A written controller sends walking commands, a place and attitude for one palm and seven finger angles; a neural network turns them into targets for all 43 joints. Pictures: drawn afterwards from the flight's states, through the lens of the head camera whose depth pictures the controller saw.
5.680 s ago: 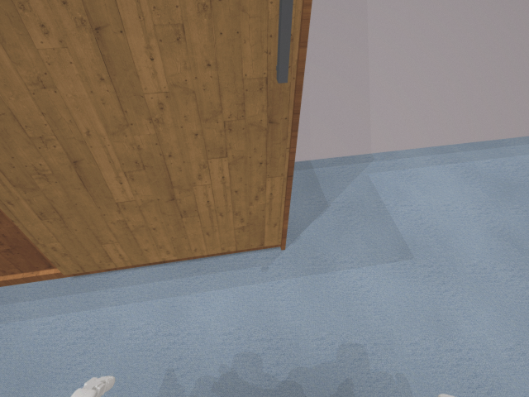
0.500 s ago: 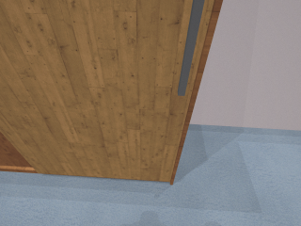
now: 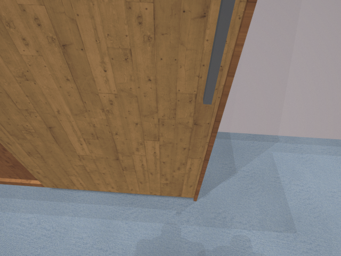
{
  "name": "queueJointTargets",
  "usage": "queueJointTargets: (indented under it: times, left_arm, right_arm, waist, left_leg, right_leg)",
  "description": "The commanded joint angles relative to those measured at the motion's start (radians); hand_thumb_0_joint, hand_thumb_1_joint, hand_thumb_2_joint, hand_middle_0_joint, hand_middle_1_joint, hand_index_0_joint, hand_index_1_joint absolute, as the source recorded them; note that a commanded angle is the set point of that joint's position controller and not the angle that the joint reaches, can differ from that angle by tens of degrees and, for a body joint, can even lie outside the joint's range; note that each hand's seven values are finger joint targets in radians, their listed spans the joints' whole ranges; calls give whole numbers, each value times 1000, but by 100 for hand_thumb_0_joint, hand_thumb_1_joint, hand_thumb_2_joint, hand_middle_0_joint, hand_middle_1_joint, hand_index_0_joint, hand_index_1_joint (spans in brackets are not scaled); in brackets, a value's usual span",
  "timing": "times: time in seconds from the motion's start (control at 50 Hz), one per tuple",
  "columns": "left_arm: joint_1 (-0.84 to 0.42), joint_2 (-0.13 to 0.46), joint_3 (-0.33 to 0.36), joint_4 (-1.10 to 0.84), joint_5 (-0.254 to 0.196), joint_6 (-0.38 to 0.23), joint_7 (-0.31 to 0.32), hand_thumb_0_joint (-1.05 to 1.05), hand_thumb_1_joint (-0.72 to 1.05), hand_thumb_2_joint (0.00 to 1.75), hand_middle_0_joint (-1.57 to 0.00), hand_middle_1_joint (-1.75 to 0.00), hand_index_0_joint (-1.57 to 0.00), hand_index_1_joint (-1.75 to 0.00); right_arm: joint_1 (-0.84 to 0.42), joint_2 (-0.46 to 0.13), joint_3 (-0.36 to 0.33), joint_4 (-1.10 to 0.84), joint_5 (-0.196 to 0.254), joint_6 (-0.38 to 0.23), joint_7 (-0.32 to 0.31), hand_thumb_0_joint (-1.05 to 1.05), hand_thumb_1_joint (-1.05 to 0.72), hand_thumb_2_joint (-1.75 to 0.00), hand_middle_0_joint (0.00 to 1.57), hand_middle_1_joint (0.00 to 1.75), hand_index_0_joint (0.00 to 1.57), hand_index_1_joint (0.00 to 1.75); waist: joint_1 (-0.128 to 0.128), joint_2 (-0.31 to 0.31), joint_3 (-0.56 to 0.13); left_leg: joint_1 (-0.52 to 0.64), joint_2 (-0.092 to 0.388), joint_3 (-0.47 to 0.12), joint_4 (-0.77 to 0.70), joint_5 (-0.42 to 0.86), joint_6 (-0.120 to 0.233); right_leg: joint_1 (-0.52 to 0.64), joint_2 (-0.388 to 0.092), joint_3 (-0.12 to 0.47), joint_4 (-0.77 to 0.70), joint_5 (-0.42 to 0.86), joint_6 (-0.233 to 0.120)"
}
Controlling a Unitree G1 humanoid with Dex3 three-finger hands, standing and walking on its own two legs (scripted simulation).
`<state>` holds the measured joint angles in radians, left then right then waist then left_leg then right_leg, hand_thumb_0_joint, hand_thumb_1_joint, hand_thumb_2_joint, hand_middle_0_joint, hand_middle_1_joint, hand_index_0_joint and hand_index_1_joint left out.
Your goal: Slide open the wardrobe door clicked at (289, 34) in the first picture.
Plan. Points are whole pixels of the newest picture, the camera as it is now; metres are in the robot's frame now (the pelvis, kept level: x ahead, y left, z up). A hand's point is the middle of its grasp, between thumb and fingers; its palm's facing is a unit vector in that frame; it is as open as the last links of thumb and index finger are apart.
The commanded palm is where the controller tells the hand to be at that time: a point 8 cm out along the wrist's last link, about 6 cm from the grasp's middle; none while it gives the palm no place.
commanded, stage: look again from close up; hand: right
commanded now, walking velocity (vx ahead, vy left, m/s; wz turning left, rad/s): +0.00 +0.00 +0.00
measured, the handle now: (216, 47) +0.53 -0.07 +0.23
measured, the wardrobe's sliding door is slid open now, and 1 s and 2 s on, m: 0.00 0.00 0.00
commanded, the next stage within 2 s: raise the hand with hooked fingers in 0.06 s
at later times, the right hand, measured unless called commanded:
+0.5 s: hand (247, 221) +0.20 -0.14 +0.02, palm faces +0.02 +1.00 -0.04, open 8.1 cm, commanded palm +0.13 -0.23 +0.00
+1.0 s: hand (291, 205) +0.22 -0.22 +0.08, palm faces +0.03 +1.00 -0.05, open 11.1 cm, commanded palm +0.17 -0.26 +0.09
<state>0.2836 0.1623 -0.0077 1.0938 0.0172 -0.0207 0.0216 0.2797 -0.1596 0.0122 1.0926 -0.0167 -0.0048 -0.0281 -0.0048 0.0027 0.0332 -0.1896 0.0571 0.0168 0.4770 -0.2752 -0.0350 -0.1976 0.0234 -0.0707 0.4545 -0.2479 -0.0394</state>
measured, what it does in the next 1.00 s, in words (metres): stands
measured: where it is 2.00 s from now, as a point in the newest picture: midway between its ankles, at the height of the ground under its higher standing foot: outside the picture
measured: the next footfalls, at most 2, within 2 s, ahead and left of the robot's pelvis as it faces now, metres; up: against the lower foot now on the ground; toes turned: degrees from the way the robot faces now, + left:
none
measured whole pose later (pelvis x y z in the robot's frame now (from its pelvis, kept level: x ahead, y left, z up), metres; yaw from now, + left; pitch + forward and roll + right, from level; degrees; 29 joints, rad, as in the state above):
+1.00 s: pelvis -0.01 +0.03 -0.02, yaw -1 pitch +4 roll +1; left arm 0.30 0.21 -0.05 0.59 -0.04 -0.27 0.09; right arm 0.28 -0.36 -0.38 0.00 0.41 -0.12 0.41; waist 0.01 -0.03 -0.06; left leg -0.40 0.00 0.06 0.71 -0.37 0.01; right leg -0.44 -0.04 -0.02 0.72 -0.35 0.01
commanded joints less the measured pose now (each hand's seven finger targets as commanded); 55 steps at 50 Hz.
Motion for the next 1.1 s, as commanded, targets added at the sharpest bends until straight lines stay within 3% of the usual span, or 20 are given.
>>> queueJointTargets:
  times: [0.0,0.12,0.14,0.16,0.18,0.2,0.22,0.24,0.3,0.34,0.38,0.44,0.5,0.58,0.66,0.74,0.82,0.9,0.98,1.08]
  left_arm:
    - [39,109,19,-24,-7,-21,7,0,90,90,-20,-30,-20,-30]
    - [21,108,19,-19,-7,-19,8,0,90,90,-20,-30,-20,-30]
    - [-43,133,22,-79,-18,-17,0,0,90,90,-20,-30,-20,-30]
    - [-9,274,47,-431,-64,-163,41,0,90,90,-20,-30,-20,-30]
    - [-102,171,10,-369,-59,-259,79,0,90,90,-20,-30,-20,-30]
    - [-83,175,30,-310,-57,-281,79,0,90,90,-20,-30,-20,-30]
    - [-55,128,33,-317,-79,-280,67,0,90,90,-20,-30,-20,-30]
    - [-80,170,37,-399,-89,-291,67,0,90,90,-20,-30,-20,-30]
    - [-101,204,60,-467,-55,-321,69,0,90,90,-20,-30,-20,-30]
    - [-114,195,73,-500,-36,-308,48,0,90,90,-20,-30,-20,-30]
    - [-139,198,95,-547,-32,-294,20,0,90,90,-20,-30,-20,-30]
    - [-184,223,107,-657,-47,-272,-2,0,90,90,-20,-30,-20,-30]
    - [-183,205,96,-727,-50,-245,18,0,90,90,-20,-30,-20,-30]
    - [-112,171,77,-708,-46,-253,42,0,90,90,-20,-30,-20,-30]
    - [-74,198,58,-627,-49,-295,66,0,90,90,-20,-30,-20,-30]
    - [-93,239,46,-605,-73,-316,95,0,90,90,-20,-30,-20,-30]
    - [-136,229,34,-654,-77,-305,100,0,90,90,-20,-30,-20,-30]
    - [-164,187,16,-700,-67,-310,80,0,90,90,-20,-30,-20,-30]
    - [-128,195,18,-687,-67,-337,57,0,90,90,-20,-30,-20,-30]
    - [-107,226,18,-656,-85,-355,76,0,90,90,-20,-30,-20,-30]
  right_arm:
    - [60,-116,-23,-24,-1,-20,-11,0,-90,-90,20,30,20,30]
    - [58,-115,-24,-18,-2,-21,-11,0,-90,-90,20,30,20,30]
    - [118,-110,-20,12,-9,-30,-47,0,-90,-90,20,30,20,30]
    - [-621,-326,-138,-1598,202,-242,-48,0,-88,-89,20,32,20,32]
    - [-176,-271,-142,-1338,116,-179,-94,0,-85,-88,20,33,20,33]
    - [-127,-213,-116,-1237,131,-124,-145,0,-83,-87,21,34,21,34]
    - [152,29,30,-1058,139,-24,-140,0,-81,-86,21,36,21,36]
    - [18,15,32,-1267,183,-43,-118,0,-78,-85,21,37,21,37]
    - [94,-86,-102,-1172,170,-175,-63,0,-71,-82,21,42,21,42]
    - [274,-21,-126,-979,201,-282,41,0,-67,-80,22,45,22,45]
    - [422,-40,-190,-915,248,-402,180,0,-62,-78,22,48,22,48]
    - [395,-210,-340,-933,294,-472,390,0,-55,-75,22,53,22,53]
    - [262,-306,-439,-1164,339,-428,418,0,-48,-72,23,57,23,57]
    - [19,-290,-440,-1482,379,-508,340,0,-39,-68,24,63,24,63]
    - [-121,-216,-270,-1462,362,-584,365,0,-29,-64,24,69,24,69]
    - [-160,-303,-277,-1238,368,-451,487,0,-20,-60,25,75,25,75]
    - [-56,-414,-451,-1115,392,-222,521,0,-11,-56,26,81,26,81]
    - [2,-445,-617,-1269,483,-172,435,0,-1,-52,26,87,26,87]
    - [-28,-347,-522,-1378,469,-210,386,0,8,-48,27,93,27,93]
    - [-189,-337,-402,-1347,406,-134,428,0,20,-43,28,100,28,100]
  waist:
    - [1,-3,1]
    - [1,0,12]
    - [-21,61,29]
    - [99,-150,-476]
    - [-5,-275,-446]
    - [18,-252,-349]
    - [37,-161,-198]
    - [35,-130,-89]
    - [49,82,14]
    - [-6,264,40]
    - [-54,315,-15]
    - [-74,172,-136]
    - [-90,-15,-265]
    - [-13,-173,-328]
    - [84,-114,-206]
    - [84,-26,-124]
    - [-30,15,-230]
    - [-103,49,-331]
    - [-63,-39,-258]
    - [-14,-98,-164]
  left_leg:
    - [0,49,-51,-63,157,56]
    - [-6,52,-60,-71,170,60]
    - [-25,84,-85,-81,374,48]
    - [47,-19,20,21,361,65]
    - [1,-45,29,75,174,78]
    - [-37,-39,58,80,66,66]
    - [-107,-39,71,57,33,58]
    - [-102,-33,80,36,56,54]
    - [-211,-48,83,10,-42,50]
    - [-305,-62,95,79,-88,45]
    - [-301,-57,69,148,-33,47]
    - [-198,-19,-7,214,168,48]
    - [-161,-7,-65,213,153,34]
    - [-194,-28,-64,208,213,32]
    - [-326,-55,-42,189,89,37]
    - [-314,-45,-83,95,-94,30]
    - [-150,-17,-73,80,-12,24]
    - [-12,-32,-12,118,197,22]
    - [-107,-63,47,122,234,33]
    - [-169,-68,53,66,78,37]
  right_leg:
    - [1,-123,111,-84,182,-3]
    - [3,-121,107,-79,180,1]
    - [-41,-145,88,86,272,28]
    - [241,-34,78,-19,333,22]
    - [287,-76,63,-37,458,22]
    - [159,-73,72,-30,354,56]
    - [73,-86,90,-49,247,44]
    - [0,-72,101,-42,137,39]
    - [-134,-27,95,58,8,27]
    - [-251,-22,83,133,-1,41]
    - [-347,-7,58,209,3,50]
    - [-382,19,20,293,56,51]
    - [-354,25,3,317,61,35]
    - [-236,-8,43,343,117,22]
    - [-221,-28,80,360,44,8]
    - [-274,-29,96,319,-57,1]
    - [-250,-22,95,251,33,4]
    - [-204,-21,99,203,157,19]
    - [-130,-25,76,160,177,21]
    - [-92,-34,91,106,61,13]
